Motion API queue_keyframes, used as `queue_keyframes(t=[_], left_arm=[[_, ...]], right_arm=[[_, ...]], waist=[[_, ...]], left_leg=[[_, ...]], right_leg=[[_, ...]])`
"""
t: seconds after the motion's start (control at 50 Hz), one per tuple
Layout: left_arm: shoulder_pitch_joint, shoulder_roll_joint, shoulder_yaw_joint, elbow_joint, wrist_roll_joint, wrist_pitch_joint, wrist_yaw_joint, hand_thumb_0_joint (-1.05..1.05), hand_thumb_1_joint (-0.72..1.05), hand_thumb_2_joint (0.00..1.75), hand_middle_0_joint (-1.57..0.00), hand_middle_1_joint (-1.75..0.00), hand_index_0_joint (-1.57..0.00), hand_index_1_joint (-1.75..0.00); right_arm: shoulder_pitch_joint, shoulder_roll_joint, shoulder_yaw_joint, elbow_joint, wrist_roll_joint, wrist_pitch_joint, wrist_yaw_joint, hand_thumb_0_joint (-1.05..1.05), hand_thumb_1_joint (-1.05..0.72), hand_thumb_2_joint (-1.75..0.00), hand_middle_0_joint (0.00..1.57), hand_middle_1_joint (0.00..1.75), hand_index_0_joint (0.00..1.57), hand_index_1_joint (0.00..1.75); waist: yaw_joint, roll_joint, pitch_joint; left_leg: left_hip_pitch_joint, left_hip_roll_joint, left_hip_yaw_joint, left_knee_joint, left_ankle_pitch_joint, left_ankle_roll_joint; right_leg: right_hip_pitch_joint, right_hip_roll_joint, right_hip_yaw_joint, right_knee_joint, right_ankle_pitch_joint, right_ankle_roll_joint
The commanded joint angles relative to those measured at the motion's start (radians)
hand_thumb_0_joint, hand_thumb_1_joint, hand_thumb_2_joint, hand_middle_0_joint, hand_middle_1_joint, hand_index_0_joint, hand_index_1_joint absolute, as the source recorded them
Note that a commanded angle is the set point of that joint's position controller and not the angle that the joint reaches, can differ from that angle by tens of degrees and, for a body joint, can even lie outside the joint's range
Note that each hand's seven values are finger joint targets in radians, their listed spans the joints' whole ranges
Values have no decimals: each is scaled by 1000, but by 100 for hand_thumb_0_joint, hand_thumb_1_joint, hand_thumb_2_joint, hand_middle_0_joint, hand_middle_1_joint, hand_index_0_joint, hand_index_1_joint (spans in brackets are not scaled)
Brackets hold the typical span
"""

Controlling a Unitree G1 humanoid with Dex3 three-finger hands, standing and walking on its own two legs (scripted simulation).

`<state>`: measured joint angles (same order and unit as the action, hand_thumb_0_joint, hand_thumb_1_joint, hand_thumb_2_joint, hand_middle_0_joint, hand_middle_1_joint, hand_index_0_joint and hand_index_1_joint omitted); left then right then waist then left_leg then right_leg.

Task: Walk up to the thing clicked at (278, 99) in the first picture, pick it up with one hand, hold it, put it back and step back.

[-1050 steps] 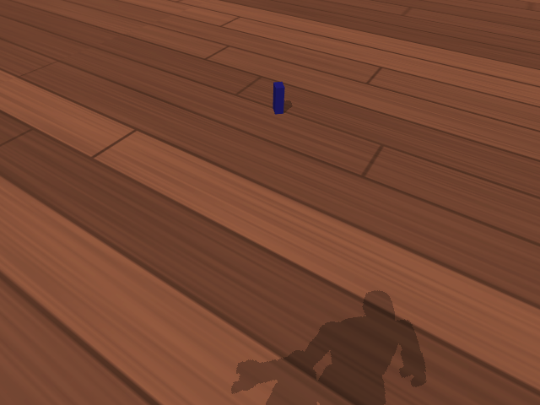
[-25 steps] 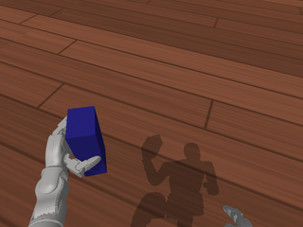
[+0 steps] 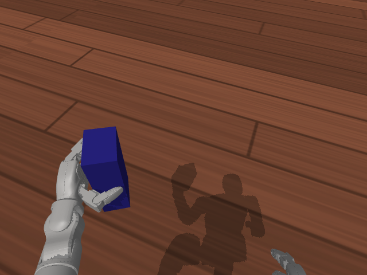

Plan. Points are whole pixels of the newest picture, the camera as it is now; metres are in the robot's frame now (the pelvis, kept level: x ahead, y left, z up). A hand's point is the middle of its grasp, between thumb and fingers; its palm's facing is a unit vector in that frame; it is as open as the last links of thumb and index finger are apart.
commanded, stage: hold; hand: left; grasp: from the side
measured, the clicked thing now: (109, 172) +0.34 +0.16 +0.04
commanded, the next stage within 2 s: crouch in 0.50 s
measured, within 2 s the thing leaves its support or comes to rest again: neither
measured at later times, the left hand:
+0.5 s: hand (102, 172) +0.34 +0.17 +0.05, palm faces +0.05 -1.00 -0.01, open 12.0 cm
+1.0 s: hand (107, 187) +0.35 +0.18 -0.03, palm faces +0.13 -0.99 +0.02, open 12.0 cm
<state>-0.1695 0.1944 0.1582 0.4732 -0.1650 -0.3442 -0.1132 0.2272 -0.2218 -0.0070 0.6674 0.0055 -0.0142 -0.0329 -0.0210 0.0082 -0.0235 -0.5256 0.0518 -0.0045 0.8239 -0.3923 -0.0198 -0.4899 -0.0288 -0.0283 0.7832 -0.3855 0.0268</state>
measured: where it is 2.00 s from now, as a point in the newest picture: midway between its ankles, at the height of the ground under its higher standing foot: outside the picture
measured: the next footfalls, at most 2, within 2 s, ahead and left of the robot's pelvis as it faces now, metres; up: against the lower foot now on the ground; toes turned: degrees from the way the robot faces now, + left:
none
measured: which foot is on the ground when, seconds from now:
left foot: down 0.00-1.00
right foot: down 0.00-1.00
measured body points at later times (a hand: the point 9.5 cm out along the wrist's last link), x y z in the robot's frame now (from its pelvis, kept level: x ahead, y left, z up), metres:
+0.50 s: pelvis +0.00 +0.00 +0.00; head +0.04 +0.01 +0.45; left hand +0.33 +0.22 +0.06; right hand +0.13 -0.25 -0.11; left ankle +0.02 +0.13 -0.71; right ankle +0.01 -0.14 -0.71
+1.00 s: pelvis -0.01 +0.00 -0.04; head +0.08 +0.02 +0.40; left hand +0.33 +0.23 -0.03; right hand +0.11 -0.26 -0.15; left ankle +0.02 +0.13 -0.71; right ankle +0.01 -0.14 -0.71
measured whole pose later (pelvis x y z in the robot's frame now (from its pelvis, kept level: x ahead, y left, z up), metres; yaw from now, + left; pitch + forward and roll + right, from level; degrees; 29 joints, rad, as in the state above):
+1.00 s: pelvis -0.01 +0.00 -0.04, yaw +0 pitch +14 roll -2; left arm -0.28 0.19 0.24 0.71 -0.15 -0.54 -0.09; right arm 0.21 -0.23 -0.02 0.67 -0.03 -0.03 0.01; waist -0.05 -0.02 -0.06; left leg -0.84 0.05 -0.02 1.05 -0.46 -0.02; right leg -0.80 -0.03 -0.03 1.02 -0.46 0.02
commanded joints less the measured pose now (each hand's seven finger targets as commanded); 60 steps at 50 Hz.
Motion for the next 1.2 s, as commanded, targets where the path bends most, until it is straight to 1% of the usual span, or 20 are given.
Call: queue_keyframes(t=[0.0,0.02,0.08,0.14,0.16,0.18,0.22,0.34,0.38,0.46,0.52,0.58,0.64,0.78,0.9,0.94,1.04,1.08,1.14,1.18], left_arm=[[-298,156,53,-268,-17,-79,-6,0,-5,121,-115,-139,-117,-140],[-240,113,28,-182,-17,-69,-6,0,-6,120,-117,-141,-119,-141],[-300,143,44,-250,-22,-76,-3,0,-9,121,-117,-141,-118,-141],[-270,111,20,-229,-22,-75,-5,0,-10,120,-116,-141,-118,-141],[-284,141,42,-251,-17,-78,-3,0,-11,121,-116,-141,-117,-141],[-247,133,43,-216,-19,-74,0,0,-10,121,-117,-142,-119,-142],[-302,144,40,-295,-26,-82,-4,0,-13,120,-116,-141,-118,-142],[-244,107,26,-158,-16,-64,-5,0,-11,120,-114,-140,-116,-140],[-307,153,61,-231,-19,-75,-6,0,-11,121,-114,-140,-116,-140],[-300,152,46,-271,-17,-78,-7,0,-10,119,-115,-140,-117,-140],[-262,108,22,-211,-26,-63,-12,0,-11,120,-116,-141,-118,-141],[-276,139,41,-202,-18,-66,-15,0,-6,126,-123,-147,-125,-147],[-273,123,48,-174,-23,-74,-10,0,9,129,-128,-148,-131,-147],[-303,86,62,-72,-15,-141,30,0,-4,130,-128,-149,-130,-149],[-387,129,91,18,8,-257,26,0,-3,130,-126,-150,-129,-149],[-379,155,125,57,2,-300,13,0,-3,130,-127,-151,-130,-150],[-390,124,131,201,-6,-395,-23,0,-4,131,-128,-152,-131,-151],[-418,155,141,212,-2,-428,-33,0,-4,131,-128,-151,-131,-151],[-475,168,143,218,-2,-463,-47,0,-6,130,-127,-150,-129,-150],[-488,203,185,235,-3,-477,-40,0,-7,131,-125,-148,-127,-149]], right_arm=[[-28,-139,-58,-130,7,-39,-6,0,-88,-90,20,30,20,30],[-32,-129,-49,-127,7,-39,-5,0,-89,-90,20,30,20,30],[-33,-131,-52,-129,8,-39,-5,0,-89,-90,20,30,20,30],[-34,-136,-55,-128,10,-40,-4,0,-89,-90,20,30,20,30],[-30,-138,-59,-129,9,-40,-6,0,-89,-90,20,30,20,30],[-41,-135,-53,-132,10,-40,-7,0,-89,-90,20,30,20,30],[-32,-130,-51,-130,9,-42,-7,0,-89,-90,20,30,20,30],[-28,-137,-56,-117,6,-39,-8,0,-89,-90,20,30,20,30],[-25,-137,-59,-118,5,-41,-6,0,-88,-90,20,30,20,30],[-35,-134,-55,-134,8,-39,-6,0,-89,-90,20,30,20,30],[-22,-138,-58,-125,9,-38,-4,0,-89,-90,20,30,20,30],[-9,-140,-59,-114,5,-40,-5,0,-89,-90,20,30,20,30],[-18,-138,-59,-120,6,-38,-1,0,-85,-90,20,30,20,30],[-17,-139,-68,-111,-7,-44,19,0,-86,-90,20,30,20,30],[12,-144,-76,-90,-27,-46,32,0,-86,-90,20,30,20,30],[16,-146,-75,-87,-34,-49,35,0,-86,-90,20,30,20,30],[6,-162,-71,-89,-46,-53,53,0,-87,-90,20,30,20,30],[2,-171,-69,-92,-46,-55,57,0,-87,-90,20,30,20,30],[9,-184,-68,-88,-53,-54,62,0,-88,-90,20,30,20,30],[15,-193,-64,-81,-58,-49,66,0,-88,-90,20,30,20,30]], waist=[[10,35,-312],[-5,3,-240],[2,17,-281],[-4,4,-238],[2,19,-290],[1,-4,-245],[4,24,-305],[-15,-25,-227],[3,13,-280],[11,24,-299],[-9,-10,-263],[-12,18,-290],[-5,-8,-234],[-15,-25,-208],[-37,-1,-333],[-29,-6,-373],[-45,26,-454],[-40,41,-505],[-50,57,-607],[-38,68,-647]], left_leg=[[157,-32,14,-128,234,13],[126,-31,11,-130,204,15],[136,-32,13,-124,213,18],[126,-29,11,-134,195,16],[149,-31,13,-129,216,16],[132,-32,12,-133,201,17],[155,-36,17,-123,237,18],[125,-28,13,-116,246,20],[133,-31,15,-120,225,19],[154,-36,20,-122,253,17],[140,-29,13,-124,251,21],[160,-24,8,-116,293,19],[114,-27,8,-121,216,18],[2,-29,5,-63,128,21],[-104,-36,0,98,148,25],[-173,-37,-5,161,132,28],[-360,-36,-33,334,68,23],[-430,-39,-33,407,41,27],[-493,-38,-40,523,103,30],[-545,-37,-46,579,124,28]], right_leg=[[106,34,-18,-103,254,-37],[86,35,-22,-103,227,-35],[93,33,-17,-108,236,-33],[80,34,-20,-107,218,-36],[92,33,-18,-107,237,-35],[92,34,-21,-112,221,-33],[119,29,-12,-110,266,-31],[77,34,-20,-103,269,-31],[93,31,-14,-103,252,-34],[122,31,-13,-109,276,-33],[100,33,-18,-106,280,-31],[93,35,-21,-89,303,-34],[72,35,-23,-99,234,-35],[-38,32,-16,-36,160,-38],[-171,24,0,102,186,-38],[-221,25,1,162,167,-39],[-473,31,-13,356,71,-50],[-542,30,-7,421,44,-51],[-638,32,-7,533,86,-51],[-691,32,-11,601,90,-54]])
